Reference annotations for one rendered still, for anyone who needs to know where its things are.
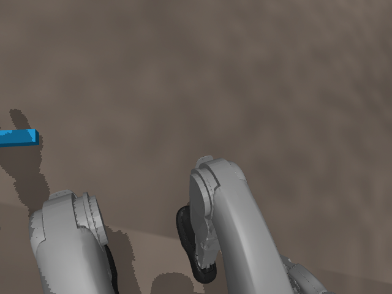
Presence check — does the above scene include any left robot foot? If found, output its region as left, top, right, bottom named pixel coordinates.
left=104, top=245, right=119, bottom=294

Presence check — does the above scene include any right robot hand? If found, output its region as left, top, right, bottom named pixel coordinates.
left=280, top=254, right=328, bottom=294

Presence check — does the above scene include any small box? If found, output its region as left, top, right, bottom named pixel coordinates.
left=0, top=129, right=39, bottom=147

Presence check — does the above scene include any right robot foot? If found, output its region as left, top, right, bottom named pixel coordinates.
left=176, top=206, right=217, bottom=284

